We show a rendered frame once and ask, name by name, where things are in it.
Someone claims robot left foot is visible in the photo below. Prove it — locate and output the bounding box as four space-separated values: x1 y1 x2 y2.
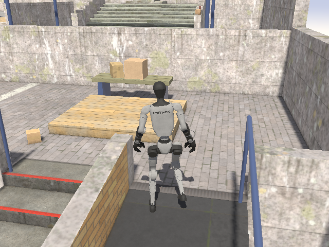
149 198 156 213

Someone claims right robot hand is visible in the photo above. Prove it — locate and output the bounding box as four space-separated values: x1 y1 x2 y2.
185 140 196 153

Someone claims robot left forearm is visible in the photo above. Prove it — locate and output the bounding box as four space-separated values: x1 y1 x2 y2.
134 126 143 144

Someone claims robot right forearm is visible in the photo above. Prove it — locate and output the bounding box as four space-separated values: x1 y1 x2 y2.
182 123 194 143

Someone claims robot left upper arm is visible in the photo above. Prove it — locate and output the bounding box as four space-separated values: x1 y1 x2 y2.
138 105 151 134

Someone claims left robot hand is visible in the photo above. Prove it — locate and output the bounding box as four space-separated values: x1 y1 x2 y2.
133 142 145 152

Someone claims robot right upper arm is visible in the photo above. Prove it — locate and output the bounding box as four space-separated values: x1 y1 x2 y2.
172 103 187 131

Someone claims robot right shin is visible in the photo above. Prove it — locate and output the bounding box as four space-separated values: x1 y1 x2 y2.
173 161 184 195

